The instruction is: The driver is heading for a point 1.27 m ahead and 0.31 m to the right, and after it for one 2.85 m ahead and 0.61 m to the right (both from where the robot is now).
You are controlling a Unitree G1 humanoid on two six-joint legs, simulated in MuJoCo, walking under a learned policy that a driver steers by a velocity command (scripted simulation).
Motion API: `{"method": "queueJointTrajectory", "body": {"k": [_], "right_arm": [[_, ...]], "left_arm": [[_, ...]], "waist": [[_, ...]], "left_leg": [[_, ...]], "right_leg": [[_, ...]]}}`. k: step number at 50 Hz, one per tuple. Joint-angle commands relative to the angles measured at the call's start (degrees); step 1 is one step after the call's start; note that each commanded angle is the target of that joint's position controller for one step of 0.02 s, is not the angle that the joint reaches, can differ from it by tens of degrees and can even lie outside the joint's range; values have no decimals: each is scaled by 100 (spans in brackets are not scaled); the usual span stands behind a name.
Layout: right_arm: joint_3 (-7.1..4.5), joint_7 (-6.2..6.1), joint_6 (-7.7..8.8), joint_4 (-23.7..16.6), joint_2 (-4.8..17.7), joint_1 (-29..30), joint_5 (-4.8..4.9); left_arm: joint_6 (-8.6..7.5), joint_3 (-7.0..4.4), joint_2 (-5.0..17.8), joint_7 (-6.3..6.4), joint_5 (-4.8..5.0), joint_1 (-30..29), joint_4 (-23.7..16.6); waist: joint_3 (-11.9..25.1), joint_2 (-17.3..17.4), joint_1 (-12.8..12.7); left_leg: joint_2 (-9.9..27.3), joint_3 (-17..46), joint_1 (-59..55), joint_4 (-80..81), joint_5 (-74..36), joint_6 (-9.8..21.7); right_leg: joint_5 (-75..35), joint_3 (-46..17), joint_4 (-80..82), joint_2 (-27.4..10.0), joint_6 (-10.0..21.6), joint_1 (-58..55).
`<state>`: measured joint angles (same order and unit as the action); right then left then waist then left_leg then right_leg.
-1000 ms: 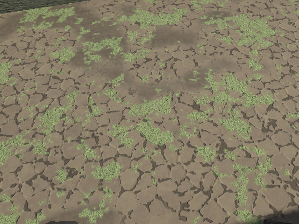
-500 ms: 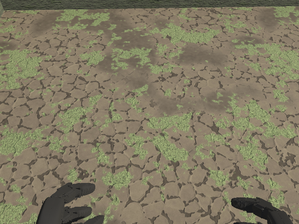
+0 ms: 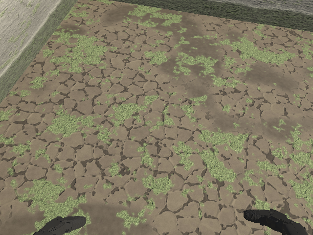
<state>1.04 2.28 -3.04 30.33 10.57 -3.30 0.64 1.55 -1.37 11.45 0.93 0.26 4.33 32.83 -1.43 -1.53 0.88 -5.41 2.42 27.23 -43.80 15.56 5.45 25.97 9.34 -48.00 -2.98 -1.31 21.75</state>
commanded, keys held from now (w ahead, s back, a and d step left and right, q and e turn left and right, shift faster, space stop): w+e+shift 0.58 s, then w+shift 0.10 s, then w+q+shift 0.32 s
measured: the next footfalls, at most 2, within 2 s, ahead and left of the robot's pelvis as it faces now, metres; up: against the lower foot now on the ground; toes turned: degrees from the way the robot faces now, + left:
right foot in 0.20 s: +0.02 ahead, -0.10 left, +0.00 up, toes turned -5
right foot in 0.62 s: +0.05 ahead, -0.10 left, +0.00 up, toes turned -11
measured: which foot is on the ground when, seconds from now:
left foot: down 0.00-1.00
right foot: up 0.00-0.18, down 0.20-0.36, up 0.38-0.60, down 0.62-1.00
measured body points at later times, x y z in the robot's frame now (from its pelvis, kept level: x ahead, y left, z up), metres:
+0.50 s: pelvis +0.00 +0.03 +0.01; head +0.02 +0.02 +0.46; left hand +0.29 +0.19 -0.04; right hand +0.14 -0.26 -0.05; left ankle +0.08 +0.06 -0.71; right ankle -0.01 -0.09 -0.69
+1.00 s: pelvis +0.01 -0.03 +0.02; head +0.01 -0.01 +0.46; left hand +0.34 +0.02 +0.01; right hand +0.13 -0.30 -0.04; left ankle +0.07 +0.07 -0.71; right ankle +0.01 -0.10 -0.71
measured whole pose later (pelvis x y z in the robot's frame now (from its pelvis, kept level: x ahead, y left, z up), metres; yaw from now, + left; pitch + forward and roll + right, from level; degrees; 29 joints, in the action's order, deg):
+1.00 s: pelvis +0.01 -0.03 +0.02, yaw -21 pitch -2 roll +1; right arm 1.6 1.8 -0.5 33.8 9.5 -4.9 1.0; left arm 0.7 3.9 8.3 -0.9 -0.3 -4.2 26.9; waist -0.2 -2.7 1.5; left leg 0.5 -3.0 17.0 -36.2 17.4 0.5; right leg 18.2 6.0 -36.5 1.4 3.9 17.0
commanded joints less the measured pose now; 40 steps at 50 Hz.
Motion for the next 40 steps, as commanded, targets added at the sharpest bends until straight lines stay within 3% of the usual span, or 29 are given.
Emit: {"method": "queueJointTrajectory", "body": {"k": [1, 2, 3, 6, 8, 9, 10, 11, 12, 13, 15, 17, 18, 19, 20, 22, 24, 25, 28, 30, 32, 33, 34, 35, 37, 39, 40], "right_arm": [[-95, -279, 118, -729, 706, 711, -166], [-128, -364, 184, -685, 699, 616, -149], [-149, -405, 242, -669, 704, 594, -144], [-151, -365, 298, -691, 644, 794, -81], [-158, -282, 269, -737, 638, 1022, 2], [-151, -262, 236, -781, 587, 1177, 39], [-115, -256, 187, -773, 396, 1160, 38], [-45, -242, 158, -795, 132, 1006, 34], [-47, -190, 178, -834, 324, 894, 76], [-122, -143, 261, -869, 552, 966, 81], [-146, -113, 354, -846, 456, 967, -78], [-152, -173, 407, -723, 385, 673, -195], [-188, -198, 409, -645, 471, 466, -208], [-235, -229, 391, -569, 623, 298, -197], [-278, -267, 363, -511, 758, 213, -191], [-273, -335, 355, -402, 801, 106, -207], [-295, -383, 397, -317, 857, 153, -235], [-267, -382, 438, -305, 766, 221, -213], [-286, -342, 471, -227, 852, 414, -215], [-269, -294, 490, -166, 843, 421, -194], [-217, -247, 407, -220, 631, 598, -88], [-97, -167, 321, -425, 324, 580, -116], [-30, -103, 273, -561, 203, 661, -64], [-22, -45, 302, -599, 219, 487, -55], [-64, -36, 415, -429, 413, 156, -130], [-33, -121, 505, -188, 361, -17, -174], [-11, -133, 522, -146, 316, 90, -123]], "left_arm": [[-118, -30, 132, 18, 27, -789, -803], [-180, -48, 161, -4, 152, -452, -672], [-199, -41, 182, -42, 187, -308, -553], [-87, -31, 189, -132, 229, -256, -487], [39, 4, 159, -207, 183, -6, -394], [90, 41, 90, -247, 95, 349, -260], [139, 77, 32, -284, -4, 541, -162], [147, 91, 102, -298, 3, 279, -224], [113, -25, 556, -297, 201, -538, -576], [59, -102, 842, -235, 282, -972, -781], [-68, -48, 729, -161, 308, -1008, -812], [-150, -77, 624, -122, 389, -623, -766], [-144, -84, 527, -131, 415, -399, -752], [-116, -96, 461, -138, 417, -290, -754], [-71, -129, 508, -128, 379, -349, -761], [27, -176, 600, -149, 269, -567, -826], [47, -185, 622, -195, 273, -570, -806], [66, -170, 561, -203, 263, -499, -760], [161, -113, 559, -231, 205, -608, -778], [230, -31, 459, -209, 108, -405, -682], [274, 29, 370, -227, -36, 104, -427], [274, -4, 597, -193, 110, 94, -372], [274, -4, 726, -207, 241, -443, -577], [273, 61, 716, -187, 215, -1213, -837], [149, 79, 786, -125, 134, -1680, -1027], [-39, 145, 585, -92, 128, -1493, -965], [-89, 189, 452, -100, 105, -1272, -914]], "waist": [[912, 1187, 83], [1403, 955, 0], [1440, 760, 1], [1073, 607, -37], [811, 564, -191], [694, 570, -332], [479, 240, -328], [214, -523, -59], [-83, -1137, 45], [-202, -1242, 116], [161, -721, 155], [657, 152, 188], [932, 773, 202], [947, 1292, 240], [738, 1351, 267], [598, 1004, 226], [666, 863, 72], [721, 797, 8], [694, 809, -98], [620, 663, -192], [675, -9, -419], [631, -781, -389], [264, -1544, -341], [249, -1821, -49], [834, -1253, 157], [1308, -415, 70], [1390, 2, -58]], "left_leg": [[1520, 2641, -1065, 2334, 1012, 132], [1552, 2510, -1554, 2321, 1110, -93], [1594, 2212, -1476, 2330, 970, -315], [1508, 1422, -841, 2644, 693, -800], [1237, 745, -495, 2775, 657, -1078], [953, 290, -334, 2669, 666, -1260], [626, -132, -295, 2022, 488, -1305], [293, -572, -432, 1058, -83, -1280], [316, -692, -427, 893, -214, -1138], [431, -449, -1016, 733, -376, -976], [581, -361, -1996, 812, -705, -833], [895, -102, -2547, 1232, -537, -866], [1164, 179, -2800, 1584, -99, -962], [1509, 564, -2899, 1977, 407, -996], [1816, 872, -2754, 2259, 804, -929], [2114, 984, -2178, 2476, 1023, -876], [2261, 812, -2025, 2386, 820, -811], [2313, 613, -1991, 2298, 576, -880], [2250, -115, -1371, 2219, 643, -823], [2068, -659, -822, 2164, 688, -839], [1551, -1274, -320, 1525, 831, -881], [750, -1791, -626, 774, 237, -1126], [584, -1597, -699, 104, 137, -1062], [645, -1227, -717, -83, -14, -1031], [701, -1011, -1239, 172, -383, -859], [727, -1046, -1673, 697, -604, -660], [798, -869, -1796, 918, -629, -536]], "right_leg": [[35, -1070, -1103, 208, -112, 1183], [-123, -1297, -899, 205, 35, 978], [-239, -1397, -763, 268, 126, 670], [-306, -1099, -38, 300, 339, -303], [-694, -731, 813, 432, 518, -1126], [-921, -547, 1320, 569, 635, -1613], [-776, -788, 1640, 566, 749, -1680], [-777, -1486, 1745, 288, 882, -1124], [359, -2765, 2382, -179, 1055, -51], [719, -3135, 2945, -300, 993, 748], [140, -2937, 2933, -103, 805, 1055], [16, -2485, 2223, 272, 661, 859], [-8, -2084, 1615, 491, 613, 814], [-64, -1707, 1020, 630, 599, 1022], [-151, -1423, 622, 658, 607, 1286], [-118, -1277, 61, 547, 651, 1236], [-248, -1264, -254, 335, 602, 1233], [-304, -1224, -299, 293, 549, 1140], [-561, -964, -122, 134, 507, 614], [-900, -772, 309, 104, 517, -79], [-1168, -638, 957, 257, 684, -1003], [-681, -1202, 1690, 361, 843, -498], [260, -2304, 2239, 73, 972, 469], [531, -2660, 2613, -190, 989, 715], [-107, -2452, 2711, -285, 798, 426], [-674, -1989, 2287, -132, 569, -217], [-747, -1734, 2086, -63, 411, -375]]}}
Keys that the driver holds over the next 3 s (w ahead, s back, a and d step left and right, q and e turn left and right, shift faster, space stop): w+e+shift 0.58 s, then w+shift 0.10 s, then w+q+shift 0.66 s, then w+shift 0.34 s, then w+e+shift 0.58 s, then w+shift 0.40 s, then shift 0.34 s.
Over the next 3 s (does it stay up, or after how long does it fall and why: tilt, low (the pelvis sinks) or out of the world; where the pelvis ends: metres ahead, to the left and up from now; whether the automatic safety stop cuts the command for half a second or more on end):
stays up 0.05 -0.03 0.02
